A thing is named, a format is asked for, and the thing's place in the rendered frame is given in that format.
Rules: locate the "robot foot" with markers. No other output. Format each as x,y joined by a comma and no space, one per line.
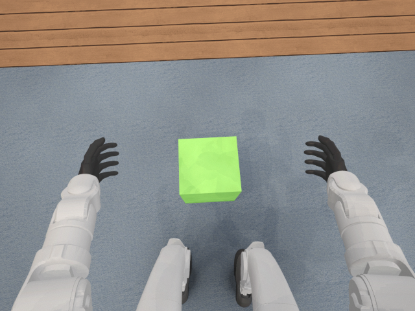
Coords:
243,300
186,292

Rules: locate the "right robot forearm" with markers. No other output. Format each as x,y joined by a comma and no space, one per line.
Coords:
368,244

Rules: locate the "left robot forearm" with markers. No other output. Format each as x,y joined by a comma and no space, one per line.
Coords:
65,251

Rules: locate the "robot left hand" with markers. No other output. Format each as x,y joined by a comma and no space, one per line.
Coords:
91,163

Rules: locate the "robot right upper arm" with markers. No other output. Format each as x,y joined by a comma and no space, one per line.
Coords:
369,292

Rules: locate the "right robot foot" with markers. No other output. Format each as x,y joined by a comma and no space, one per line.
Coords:
243,300

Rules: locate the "robot right hand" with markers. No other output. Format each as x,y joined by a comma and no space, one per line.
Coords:
333,161

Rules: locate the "left robot foot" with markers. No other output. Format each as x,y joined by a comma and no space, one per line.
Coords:
186,292

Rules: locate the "robot left upper arm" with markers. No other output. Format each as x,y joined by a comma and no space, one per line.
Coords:
65,294

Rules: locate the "carton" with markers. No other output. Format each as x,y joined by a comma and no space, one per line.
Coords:
209,169

